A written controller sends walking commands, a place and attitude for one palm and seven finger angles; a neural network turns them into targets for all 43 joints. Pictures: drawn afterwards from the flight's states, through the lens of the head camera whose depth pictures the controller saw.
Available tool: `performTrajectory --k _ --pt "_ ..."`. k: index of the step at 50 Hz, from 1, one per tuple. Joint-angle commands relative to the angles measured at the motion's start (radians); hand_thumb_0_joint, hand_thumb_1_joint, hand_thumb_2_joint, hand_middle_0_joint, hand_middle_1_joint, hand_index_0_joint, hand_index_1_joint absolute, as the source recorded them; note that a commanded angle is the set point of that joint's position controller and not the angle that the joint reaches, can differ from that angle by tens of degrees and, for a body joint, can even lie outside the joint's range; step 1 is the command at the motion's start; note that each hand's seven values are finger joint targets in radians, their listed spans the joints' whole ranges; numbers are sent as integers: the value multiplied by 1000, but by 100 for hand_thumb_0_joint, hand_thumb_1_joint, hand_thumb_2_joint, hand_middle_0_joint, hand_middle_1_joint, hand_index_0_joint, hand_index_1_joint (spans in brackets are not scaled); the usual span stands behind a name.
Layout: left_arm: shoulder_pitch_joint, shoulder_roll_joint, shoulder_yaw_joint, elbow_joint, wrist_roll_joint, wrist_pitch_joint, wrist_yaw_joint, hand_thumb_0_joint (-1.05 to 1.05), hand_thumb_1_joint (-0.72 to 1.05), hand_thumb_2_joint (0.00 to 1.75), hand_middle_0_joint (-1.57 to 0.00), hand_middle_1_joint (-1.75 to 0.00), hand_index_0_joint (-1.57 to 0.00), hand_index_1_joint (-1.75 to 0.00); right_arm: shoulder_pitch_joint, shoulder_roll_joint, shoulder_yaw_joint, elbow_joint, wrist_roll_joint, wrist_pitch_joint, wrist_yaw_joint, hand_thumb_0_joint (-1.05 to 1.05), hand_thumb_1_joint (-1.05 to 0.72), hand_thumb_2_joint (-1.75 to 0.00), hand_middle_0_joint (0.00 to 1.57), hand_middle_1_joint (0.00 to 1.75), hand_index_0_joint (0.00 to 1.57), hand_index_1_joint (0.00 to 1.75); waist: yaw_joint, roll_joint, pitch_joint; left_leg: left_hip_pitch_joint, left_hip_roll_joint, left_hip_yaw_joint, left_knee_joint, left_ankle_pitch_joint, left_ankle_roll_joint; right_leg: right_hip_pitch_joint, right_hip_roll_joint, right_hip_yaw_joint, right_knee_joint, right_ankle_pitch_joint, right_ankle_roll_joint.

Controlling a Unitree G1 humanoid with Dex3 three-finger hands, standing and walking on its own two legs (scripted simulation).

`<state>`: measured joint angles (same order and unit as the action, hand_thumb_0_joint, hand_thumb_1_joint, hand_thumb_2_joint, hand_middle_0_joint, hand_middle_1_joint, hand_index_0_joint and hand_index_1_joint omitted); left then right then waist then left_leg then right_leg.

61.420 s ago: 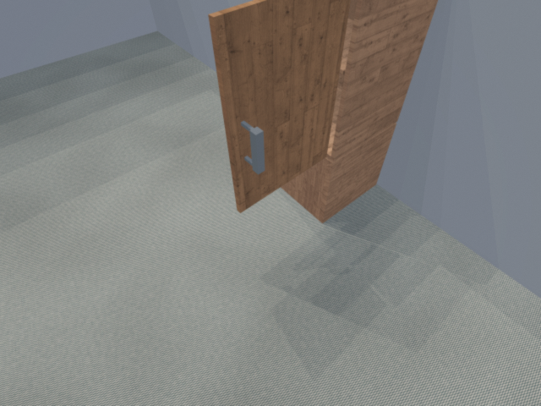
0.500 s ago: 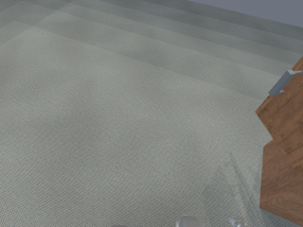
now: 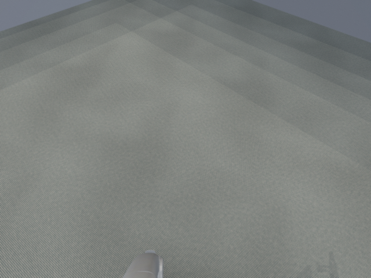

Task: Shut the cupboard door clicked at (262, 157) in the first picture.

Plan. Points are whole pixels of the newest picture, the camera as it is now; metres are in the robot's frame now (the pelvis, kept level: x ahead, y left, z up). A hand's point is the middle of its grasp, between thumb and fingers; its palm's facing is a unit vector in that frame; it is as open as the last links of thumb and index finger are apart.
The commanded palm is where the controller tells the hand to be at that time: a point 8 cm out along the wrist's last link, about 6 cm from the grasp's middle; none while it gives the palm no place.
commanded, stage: walk to a spot facing it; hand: left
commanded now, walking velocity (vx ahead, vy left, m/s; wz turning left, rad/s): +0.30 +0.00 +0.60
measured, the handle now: out of the picture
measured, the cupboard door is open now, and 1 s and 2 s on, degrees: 36 36 36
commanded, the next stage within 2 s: turn to face it in 0.44 s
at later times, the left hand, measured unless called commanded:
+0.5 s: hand (92, 222) +0.26 +0.27 -0.15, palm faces +0.20 -0.96 -0.21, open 7.3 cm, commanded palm none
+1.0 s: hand (117, 203) +0.32 +0.22 -0.16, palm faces +0.15 -0.96 -0.24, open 7.2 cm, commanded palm none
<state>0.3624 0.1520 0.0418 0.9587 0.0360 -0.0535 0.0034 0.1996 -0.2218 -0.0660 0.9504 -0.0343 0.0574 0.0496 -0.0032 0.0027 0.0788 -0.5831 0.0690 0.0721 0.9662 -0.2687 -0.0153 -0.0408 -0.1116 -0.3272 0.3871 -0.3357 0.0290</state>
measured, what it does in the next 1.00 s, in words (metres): walks ahead: left foot, then right foot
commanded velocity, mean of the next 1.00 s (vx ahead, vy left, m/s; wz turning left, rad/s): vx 0.15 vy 0.00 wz -0.09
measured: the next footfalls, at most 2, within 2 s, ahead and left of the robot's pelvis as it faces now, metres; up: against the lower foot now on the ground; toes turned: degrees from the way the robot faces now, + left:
left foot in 0.12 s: +0.17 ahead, +0.12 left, +0.00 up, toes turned +12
right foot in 0.66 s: +0.39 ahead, -0.05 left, +0.00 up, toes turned +8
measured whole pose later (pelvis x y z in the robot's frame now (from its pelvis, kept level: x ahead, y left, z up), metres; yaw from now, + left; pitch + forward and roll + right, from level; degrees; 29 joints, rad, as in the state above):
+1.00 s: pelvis +0.31 +0.02 +0.00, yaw +6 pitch +1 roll +0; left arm 0.25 0.18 0.07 0.98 0.03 0.01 0.01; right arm 0.14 -0.19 -0.05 0.96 -0.02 0.04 -0.03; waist 0.01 0.02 0.07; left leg -0.51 0.05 -0.02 1.01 -0.35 -0.06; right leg -0.29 0.07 0.01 0.42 -0.15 -0.06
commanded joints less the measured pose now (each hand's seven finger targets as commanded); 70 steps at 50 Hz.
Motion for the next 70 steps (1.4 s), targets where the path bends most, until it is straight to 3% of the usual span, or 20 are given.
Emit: performTrajectory --k 1,3,5,6,7,8,9,13,28,32,33,35,38,42,53,57,59,60,64,70 --pt "89 200 58 -23 -1 -14 14 0 90 90 -20 -30 -20 -30 -182 -17 11 -150 7 -54 16 0 -90 -90 20 30 20 30 53 -165 4 -51 2 59 -220 -54 36 125 -287 103 -73 524 -105" --pt "57 229 66 -31 -3 -15 10 0 90 90 -20 -30 -20 -30 -108 -34 4 -136 6 -63 11 0 -90 -90 20 30 20 30 11 -152 -30 105 -48 108 -275 -89 68 85 -299 60 36 687 -101" --pt "24 242 68 -41 -14 -12 2 0 90 90 -20 -30 -20 -30 133 -116 -23 -79 -2 -72 1 0 -90 -90 20 30 20 30 -120 -47 -174 523 -87 83 -424 0 98 -110 -235 -14 411 585 -53" --pt "28 187 65 -77 -24 -7 -16 0 90 90 -20 -30 -20 -30 263 -254 -58 -53 -11 -79 -13 0 -90 -90 20 30 20 30 -169 237 -273 774 167 -313 -496 6 194 -423 -93 0 731 15 8" --pt "-77 171 50 -147 -22 2 -19 0 90 90 -20 -30 -20 -30 340 -330 -74 -34 6 -79 -33 0 -90 -90 20 30 20 30 -201 305 -307 862 327 -623 -632 93 277 -666 3 156 927 -280 26" --pt "-153 182 49 -180 -21 9 -13 0 90 90 -20 -30 -20 -30 315 -321 -70 -22 15 -72 -45 0 -90 -90 20 30 20 30 -180 156 -240 804 365 -625 -671 67 292 -725 -32 265 993 -217 9" --pt "-180 177 53 -179 -17 7 -9 0 90 90 -20 -30 -20 -30 251 -273 -54 -48 13 -79 -46 0 -90 -90 20 30 20 30 -143 33 -179 632 335 -539 -694 -40 243 -685 -58 276 998 -138 1" --pt "-39 123 56 -81 1 38 -18 0 90 90 -20 -30 -20 -30 39 -146 -5 -95 8 -108 -62 0 -90 -90 20 30 20 30 -13 103 -54 330 174 -316 -743 -19 171 -550 -70 319 841 42 19" --pt "-298 97 25 -165 -11 33 -20 0 90 90 -20 -30 -20 -30 212 -85 -1 37 9 -118 -75 0 -90 -90 20 30 20 30 -41 81 -12 531 135 -232 -678 479 207 -517 29 278 310 183 16" --pt "-97 108 22 -82 -13 18 -8 0 90 90 -20 -30 -20 -30 214 -67 6 71 16 -113 -87 0 -90 -90 20 30 20 30 40 38 -110 491 94 -141 -465 554 119 -148 81 267 89 324 -32" --pt "-8 152 33 -47 -10 11 -2 0 90 90 -20 -30 -20 -30 220 -54 7 75 23 -116 -82 0 -90 -90 20 30 20 30 70 -27 -169 387 49 -103 -349 436 84 31 27 344 99 509 -59" --pt "99 252 48 -9 -13 5 8 0 90 90 -20 -30 -20 -30 303 -18 7 61 30 -107 -83 0 -90 -90 20 30 20 30 56 -234 -259 158 -124 -8 74 -368 18 207 -317 704 17 925 -264" --pt "-51 167 39 -35 -24 21 22 0 90 90 -20 -30 -20 -30 149 -28 10 51 29 -80 -89 0 -90 -90 20 30 20 30 32 -141 -128 89 -30 -93 180 -259 -8 12 -213 638 -39 889 -270" --pt "-101 141 52 -50 -19 24 22 0 90 90 -20 -30 -20 -30 131 10 11 37 17 -39 -80 0 -90 -90 20 30 20 30 -16 -74 -147 122 -15 -74 136 -115 -35 -114 -117 507 -64 770 -206" --pt "-86 216 80 -74 -7 60 8 0 90 90 -20 -30 -20 -30 -62 -44 -2 -94 24 -36 -79 0 -90 -90 20 30 20 30 30 -148 -123 164 -52 -87 -178 -143 -41 -177 -92 696 -74 370 -222" --pt "-142 218 81 -99 -17 76 5 0 90 90 -20 -30 -20 -30 38 -68 -4 -81 32 -57 -90 0 -90 -90 20 30 20 30 -26 -134 -156 469 -59 -80 -521 24 -28 -338 -11 676 32 297 -132" --pt "-120 135 64 -127 -32 79 -9 0 90 90 -20 -30 -20 -30 46 -212 -29 -103 15 -66 -95 0 -90 -90 20 30 20 30 -26 290 -151 603 315 -427 -707 103 96 -586 200 439 362 -185 -31" --pt "-156 167 69 -141 -20 85 -11 0 90 90 -20 -30 -20 -30 40 -225 -27 -117 7 -58 -100 0 -90 -90 20 30 20 30 -37 230 -105 487 410 -447 -714 190 181 -563 155 384 561 -265 -11" --pt "-90 184 88 -102 -6 109 -36 0 90 90 -20 -30 -20 -30 -96 -144 6 -161 7 -65 -106 0 -90 -90 20 30 20 30 46 149 -61 383 261 -178 -675 324 147 -538 99 366 817 -96 27" --pt "-165 152 74 -135 -13 120 -42 0 90 90 -20 -30 -20 -30 32 -149 -5 -114 9 -68 -101 0 -90 -90 20 30 20 30 -4 152 -94 537 254 -65 -635 441 144 -571 74 318 747 -33 49"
